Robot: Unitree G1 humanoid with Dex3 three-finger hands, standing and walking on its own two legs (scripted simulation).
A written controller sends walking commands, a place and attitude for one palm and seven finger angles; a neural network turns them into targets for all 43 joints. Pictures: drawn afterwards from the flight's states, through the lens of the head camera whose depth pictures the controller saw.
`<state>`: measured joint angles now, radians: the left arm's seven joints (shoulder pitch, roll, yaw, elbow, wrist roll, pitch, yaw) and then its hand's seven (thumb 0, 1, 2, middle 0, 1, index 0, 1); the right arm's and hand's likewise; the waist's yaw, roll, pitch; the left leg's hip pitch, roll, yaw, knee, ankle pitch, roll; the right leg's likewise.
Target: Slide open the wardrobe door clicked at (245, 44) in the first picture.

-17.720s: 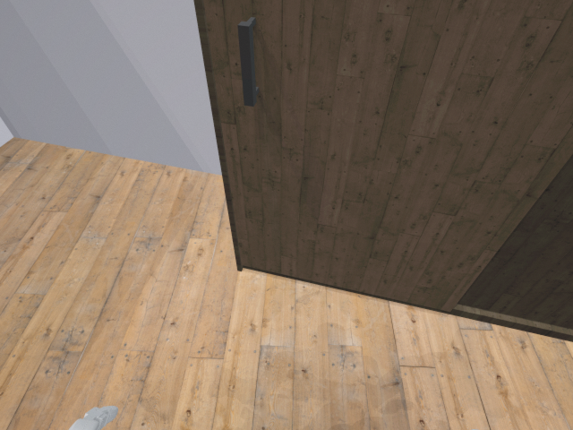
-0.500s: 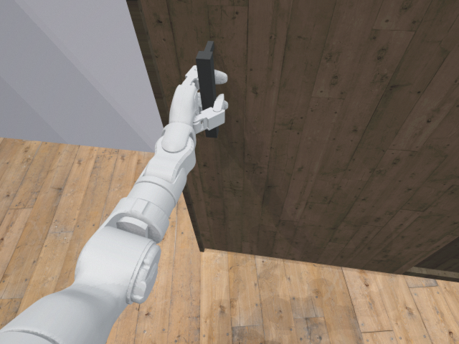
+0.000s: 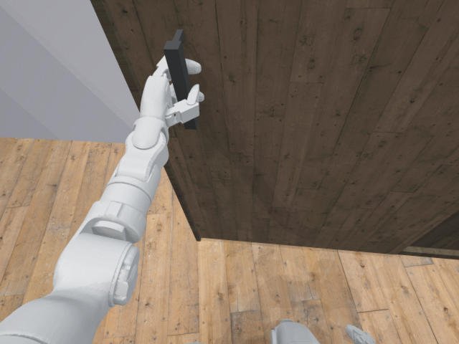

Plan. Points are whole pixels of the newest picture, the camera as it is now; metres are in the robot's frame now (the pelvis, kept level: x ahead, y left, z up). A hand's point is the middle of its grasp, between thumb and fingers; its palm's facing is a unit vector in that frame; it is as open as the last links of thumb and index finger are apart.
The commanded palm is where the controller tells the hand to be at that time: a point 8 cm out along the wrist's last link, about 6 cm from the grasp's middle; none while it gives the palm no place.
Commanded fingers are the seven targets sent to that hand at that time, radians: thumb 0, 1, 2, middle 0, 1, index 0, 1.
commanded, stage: step sideways, sliding the door along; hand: left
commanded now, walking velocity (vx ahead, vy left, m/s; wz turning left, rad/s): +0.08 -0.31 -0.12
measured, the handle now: (185, 83) +0.52 +0.10 +0.15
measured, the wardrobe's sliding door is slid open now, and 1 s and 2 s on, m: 0.00 0.15 0.45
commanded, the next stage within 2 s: none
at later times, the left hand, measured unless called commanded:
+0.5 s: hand (217, 103) +0.47 +0.04 +0.14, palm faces +0.21 -0.97 -0.10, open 6.3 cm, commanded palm +0.45 +0.01 +0.15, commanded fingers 0.00 0.90 0.90 -0.45 -1.40 -0.45 -1.40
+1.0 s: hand (284, 105) +0.46 -0.07 +0.14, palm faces +0.21 -0.97 -0.07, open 6.3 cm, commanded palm +0.44 -0.10 +0.14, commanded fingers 0.00 0.90 0.90 -0.45 -1.40 -0.45 -1.40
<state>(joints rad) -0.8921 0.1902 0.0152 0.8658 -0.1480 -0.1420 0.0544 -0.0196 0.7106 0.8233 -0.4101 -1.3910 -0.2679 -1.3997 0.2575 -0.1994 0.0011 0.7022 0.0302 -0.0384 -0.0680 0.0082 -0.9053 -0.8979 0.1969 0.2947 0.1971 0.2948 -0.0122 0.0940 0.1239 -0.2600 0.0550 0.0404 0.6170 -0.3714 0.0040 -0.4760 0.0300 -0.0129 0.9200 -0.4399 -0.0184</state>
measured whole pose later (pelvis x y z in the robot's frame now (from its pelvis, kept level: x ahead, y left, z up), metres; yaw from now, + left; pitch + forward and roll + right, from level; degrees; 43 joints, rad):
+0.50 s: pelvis +0.04 -0.14 -0.01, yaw +4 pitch +0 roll -1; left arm -0.77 0.21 0.03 0.41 -0.12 -0.07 0.11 0.00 0.73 0.85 -0.43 -1.40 -0.19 -1.40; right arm 0.11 -0.23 -0.04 0.61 0.05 -0.09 -0.02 0.01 -0.91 -0.90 0.19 0.29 0.20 0.29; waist 0.12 0.07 0.28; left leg -0.23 0.21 0.04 0.62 -0.36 -0.13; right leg -0.46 -0.01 -0.02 0.85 -0.40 0.00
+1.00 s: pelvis +0.12 -0.23 +0.00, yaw +4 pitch -1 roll +0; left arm -0.37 0.12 -0.06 -0.04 -0.07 -0.11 0.13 0.01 0.75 0.82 -0.43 -1.40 -0.19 -1.39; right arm 0.08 -0.18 0.00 0.55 0.03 -0.14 0.02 0.01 -0.91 -0.90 0.20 0.29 0.20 0.29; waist 0.18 0.07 0.28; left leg -0.16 0.19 0.16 0.60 -0.38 -0.09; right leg -0.46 -0.04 -0.04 0.90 -0.36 0.03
